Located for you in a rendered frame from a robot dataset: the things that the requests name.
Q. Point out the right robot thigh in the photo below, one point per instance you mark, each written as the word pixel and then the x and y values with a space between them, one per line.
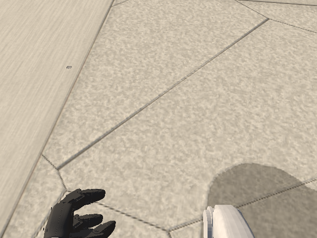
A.
pixel 225 221

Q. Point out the robot left hand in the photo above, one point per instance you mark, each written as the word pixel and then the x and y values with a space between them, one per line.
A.
pixel 62 222

